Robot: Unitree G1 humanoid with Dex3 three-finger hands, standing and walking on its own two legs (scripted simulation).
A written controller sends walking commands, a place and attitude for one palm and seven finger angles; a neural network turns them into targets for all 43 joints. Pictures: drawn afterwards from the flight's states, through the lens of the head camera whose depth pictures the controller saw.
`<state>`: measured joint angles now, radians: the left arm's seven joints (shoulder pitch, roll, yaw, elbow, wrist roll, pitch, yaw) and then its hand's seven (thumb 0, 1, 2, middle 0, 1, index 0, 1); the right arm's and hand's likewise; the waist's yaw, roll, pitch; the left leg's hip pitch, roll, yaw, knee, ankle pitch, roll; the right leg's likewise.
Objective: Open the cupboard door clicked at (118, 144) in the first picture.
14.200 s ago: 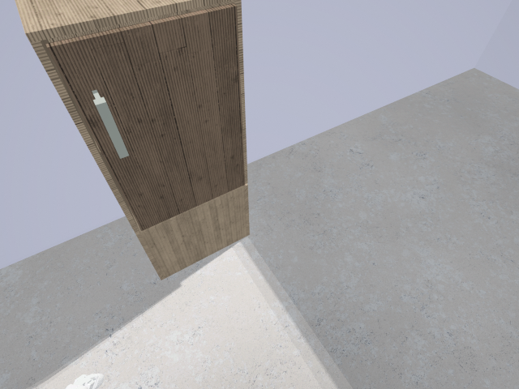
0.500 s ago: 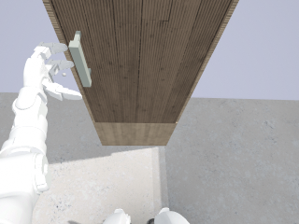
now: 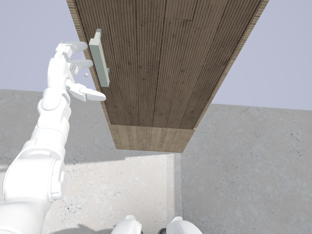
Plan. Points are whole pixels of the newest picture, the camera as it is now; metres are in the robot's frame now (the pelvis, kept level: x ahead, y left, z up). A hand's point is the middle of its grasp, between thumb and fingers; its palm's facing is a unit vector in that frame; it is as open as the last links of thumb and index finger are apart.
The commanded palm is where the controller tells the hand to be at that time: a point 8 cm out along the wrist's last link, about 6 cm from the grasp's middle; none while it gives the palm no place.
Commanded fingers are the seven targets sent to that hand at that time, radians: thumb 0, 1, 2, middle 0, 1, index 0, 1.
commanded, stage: slide the fingers in behind the handle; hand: left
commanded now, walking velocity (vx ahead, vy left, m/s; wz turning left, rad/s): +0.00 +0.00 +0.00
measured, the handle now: (102, 59) +0.53 +0.14 +0.09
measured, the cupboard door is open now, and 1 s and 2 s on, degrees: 0 0 0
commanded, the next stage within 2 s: move the hooked fingers beside the handle in 0.42 s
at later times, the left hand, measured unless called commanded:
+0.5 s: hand (87, 76) +0.48 +0.17 +0.08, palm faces +0.02 -1.00 -0.01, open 14.8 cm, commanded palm +0.47 +0.17 +0.09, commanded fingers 0.00 -0.50 0.30 -0.30 -1.20 -0.30 -1.20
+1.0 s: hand (86, 75) +0.49 +0.17 +0.08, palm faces +0.01 -1.00 -0.01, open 14.7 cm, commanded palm +0.47 +0.19 +0.09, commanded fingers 0.00 -0.50 0.30 -0.30 -1.20 -0.30 -1.20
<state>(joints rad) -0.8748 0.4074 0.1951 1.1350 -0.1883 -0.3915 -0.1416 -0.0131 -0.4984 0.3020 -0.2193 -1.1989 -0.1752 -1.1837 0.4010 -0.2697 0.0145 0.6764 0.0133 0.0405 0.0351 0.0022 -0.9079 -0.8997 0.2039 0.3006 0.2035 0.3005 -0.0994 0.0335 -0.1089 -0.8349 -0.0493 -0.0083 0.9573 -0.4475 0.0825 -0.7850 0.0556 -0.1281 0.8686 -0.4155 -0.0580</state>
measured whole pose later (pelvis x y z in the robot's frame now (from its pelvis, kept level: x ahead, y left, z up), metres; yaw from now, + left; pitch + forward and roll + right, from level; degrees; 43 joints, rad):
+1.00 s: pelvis +0.00 +0.00 +0.00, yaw +0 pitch +19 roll -3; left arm -0.86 0.42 0.23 1.14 -0.18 -0.41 -0.18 -0.01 -0.50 0.30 -0.22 -1.18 -0.16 -1.16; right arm 0.38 -0.27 0.02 0.67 0.02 0.05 0.03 0.00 -0.91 -0.90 0.20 0.30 0.20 0.30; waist -0.10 0.03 -0.11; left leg -0.83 -0.05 0.00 0.95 -0.45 0.08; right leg -0.78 0.06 -0.12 0.87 -0.42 -0.06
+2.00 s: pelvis +0.00 -0.01 +0.00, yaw -3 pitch +18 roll -3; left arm -0.81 0.55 0.38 1.16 -0.17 -0.38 -0.36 -0.01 -0.50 0.30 -0.30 -1.20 -0.30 -1.20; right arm 0.38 -0.29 0.05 0.61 0.05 0.08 -0.02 0.00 -0.91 -0.90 0.20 0.30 0.20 0.30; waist -0.14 0.01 -0.10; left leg -0.81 -0.02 0.03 0.93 -0.44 0.08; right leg -0.77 0.08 -0.09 0.85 -0.39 -0.06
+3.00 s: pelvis -0.01 +0.01 +0.00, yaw -2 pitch +17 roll -4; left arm -0.80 0.52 0.34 1.13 -0.18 -0.38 -0.36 -0.01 -0.50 0.30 -0.30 -1.20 -0.30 -1.20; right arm 0.37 -0.29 0.05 0.62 0.04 0.07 -0.02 0.00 -0.91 -0.90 0.21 0.30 0.20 0.30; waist -0.12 0.02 -0.10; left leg -0.80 -0.04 0.02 0.94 -0.44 0.10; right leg -0.76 0.07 -0.10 0.85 -0.39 -0.04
